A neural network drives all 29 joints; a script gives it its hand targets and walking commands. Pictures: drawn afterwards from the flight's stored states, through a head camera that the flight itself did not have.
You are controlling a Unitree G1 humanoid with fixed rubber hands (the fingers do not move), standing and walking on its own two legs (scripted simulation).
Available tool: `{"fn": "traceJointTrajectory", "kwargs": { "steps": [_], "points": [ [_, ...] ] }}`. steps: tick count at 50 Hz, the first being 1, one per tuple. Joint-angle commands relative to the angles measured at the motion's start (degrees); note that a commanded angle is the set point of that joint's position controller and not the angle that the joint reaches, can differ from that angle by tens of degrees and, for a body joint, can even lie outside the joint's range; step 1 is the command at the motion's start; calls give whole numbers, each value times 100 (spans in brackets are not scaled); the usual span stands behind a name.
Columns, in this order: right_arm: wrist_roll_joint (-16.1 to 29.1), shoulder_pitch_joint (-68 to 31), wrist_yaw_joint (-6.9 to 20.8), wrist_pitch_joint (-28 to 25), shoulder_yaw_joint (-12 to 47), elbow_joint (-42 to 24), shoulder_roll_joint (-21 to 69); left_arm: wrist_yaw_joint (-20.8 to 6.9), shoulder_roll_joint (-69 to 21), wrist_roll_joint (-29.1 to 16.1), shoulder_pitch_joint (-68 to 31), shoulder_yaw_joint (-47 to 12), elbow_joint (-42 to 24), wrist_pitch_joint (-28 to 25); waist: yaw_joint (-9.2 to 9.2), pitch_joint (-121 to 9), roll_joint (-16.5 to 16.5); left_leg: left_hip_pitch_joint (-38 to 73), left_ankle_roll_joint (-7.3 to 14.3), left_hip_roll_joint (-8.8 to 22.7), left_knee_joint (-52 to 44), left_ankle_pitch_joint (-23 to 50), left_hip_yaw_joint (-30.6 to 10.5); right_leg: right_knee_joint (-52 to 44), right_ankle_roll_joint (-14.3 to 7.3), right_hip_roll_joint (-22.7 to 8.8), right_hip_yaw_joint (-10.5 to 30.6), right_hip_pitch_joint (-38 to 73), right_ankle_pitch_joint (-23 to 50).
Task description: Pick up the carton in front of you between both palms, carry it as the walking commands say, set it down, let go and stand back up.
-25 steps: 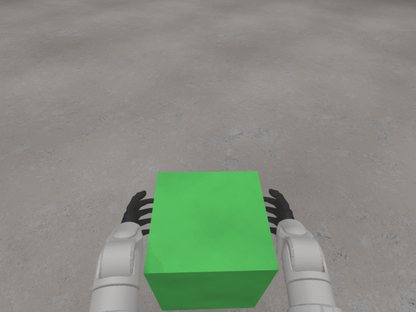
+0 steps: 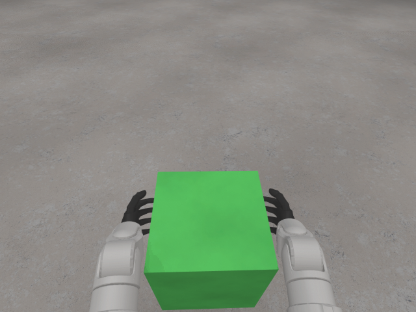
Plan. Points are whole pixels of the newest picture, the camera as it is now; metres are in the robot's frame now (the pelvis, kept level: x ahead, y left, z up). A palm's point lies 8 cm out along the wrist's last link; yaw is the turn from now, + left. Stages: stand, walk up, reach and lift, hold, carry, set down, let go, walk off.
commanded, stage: carry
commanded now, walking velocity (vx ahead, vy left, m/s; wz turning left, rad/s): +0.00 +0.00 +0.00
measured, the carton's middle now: (208, 242) +0.29 +0.00 -0.03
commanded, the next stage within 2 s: hold in 0.30 s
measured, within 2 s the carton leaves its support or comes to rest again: neither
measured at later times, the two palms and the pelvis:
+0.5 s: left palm (143, 230) +0.28 +0.13 +0.04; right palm (299, 237) +0.26 -0.17 +0.04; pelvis -0.01 +0.00 +0.01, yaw -5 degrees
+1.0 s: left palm (134, 220) +0.30 +0.15 +0.05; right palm (291, 238) +0.25 -0.15 +0.06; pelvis -0.01 +0.04 +0.01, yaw -10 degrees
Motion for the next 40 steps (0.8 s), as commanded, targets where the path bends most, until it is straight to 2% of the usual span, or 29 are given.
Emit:
{"fn": "traceJointTrajectory", "kwargs": {
  "steps": [1,15,16,17,18,20,22,24,28,30,40],
  "points": [
    [1357,-2552,1200,-182,3159,-345,4993,-1188,-4965,-1361,-2568,-3154,-366,-211,2,-1318,12,946,-2,489,-232,960,-571,-600,-13,-661,604,-10,1070],
    [1354,-2548,1197,-177,3167,-350,4998,-1194,-4963,-1362,-2568,-3146,-362,-212,2,-1317,1,933,-38,482,-210,956,-545,-592,-37,-660,610,-20,1166],
    [1293,-2043,1243,-210,2962,-154,5143,-1231,-5053,-1396,-1958,-3086,-561,-175,37,-431,-533,2534,140,-1152,-289,1705,-1288,-1083,-85,530,1607,-82,2654],
    [1145,-2061,1188,-323,2890,-301,4920,-1196,-4821,-1325,-2091,-2955,-772,-266,-45,-765,-406,2592,176,-1055,-444,1539,-1425,-1015,-127,426,1750,315,2757],
    [1057,-2081,1178,-353,2825,-306,4958,-1221,-4862,-1296,-2305,-3113,-806,-254,-81,-708,-266,2435,117,-1068,-485,1665,-1438,-1025,-110,508,1705,490,2660],
    [1058,-2026,1112,-409,2762,-268,4919,-1240,-4743,-1290,-2278,-3102,-796,-300,-113,-715,-368,2487,50,-1052,-491,1871,-1445,-1159,-79,570,1719,704,2646],
    [1070,-2215,1122,-434,2817,-265,4926,-1283,-4891,-1349,-2419,-3195,-755,-338,-100,-776,-214,2294,-9,-1171,-574,1592,-1391,-1124,9,589,1682,1057,2767],
    [1145,-2298,1162,-433,2884,-237,4973,-1290,-4874,-1326,-2443,-3173,-712,-349,-43,-757,-202,2107,-19,-1207,-678,1239,-1349,-1176,58,612,1644,1275,2485],
    [1283,-2767,1326,-403,3018,-104,5116,-1279,-5011,-1171,-2479,-2961,-275,-342,143,-489,-204,2267,50,-1189,-757,687,-1324,-1281,93,599,1631,769,1617],
    [1292,-2870,1401,-383,2977,40,5128,-1293,-5078,-1115,-2523,-2872,-107,-321,178,-387,-172,2313,50,-1151,-786,545,-1330,-1319,65,621,1610,620,1284],
    [1161,-3132,1555,-385,2600,548,5314,-1493,-5408,-1150,-3048,-2851,245,-255,1,-356,72,2746,-66,-978,-902,164,-1399,-1378,-95,753,1509,56,477]
  ]
}}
